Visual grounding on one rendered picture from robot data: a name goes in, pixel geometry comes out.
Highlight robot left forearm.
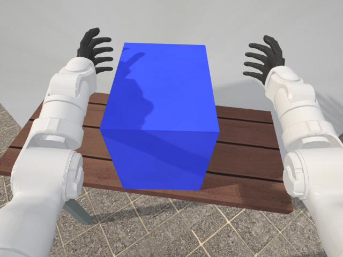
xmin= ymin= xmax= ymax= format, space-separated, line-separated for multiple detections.
xmin=11 ymin=57 xmax=97 ymax=194

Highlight right robot upper arm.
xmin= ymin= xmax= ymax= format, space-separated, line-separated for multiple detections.
xmin=283 ymin=147 xmax=343 ymax=257

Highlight right robot hand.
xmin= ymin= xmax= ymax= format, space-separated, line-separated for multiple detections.
xmin=243 ymin=35 xmax=285 ymax=85

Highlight table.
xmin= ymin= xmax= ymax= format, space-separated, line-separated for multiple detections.
xmin=0 ymin=92 xmax=294 ymax=225

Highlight left robot upper arm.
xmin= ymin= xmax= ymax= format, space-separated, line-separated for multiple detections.
xmin=0 ymin=146 xmax=84 ymax=257

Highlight robot right forearm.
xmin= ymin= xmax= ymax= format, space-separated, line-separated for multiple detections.
xmin=264 ymin=66 xmax=343 ymax=153

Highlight carton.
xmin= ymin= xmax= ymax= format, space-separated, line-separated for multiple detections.
xmin=100 ymin=43 xmax=220 ymax=190

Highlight left robot hand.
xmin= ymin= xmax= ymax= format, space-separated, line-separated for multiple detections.
xmin=77 ymin=27 xmax=113 ymax=74

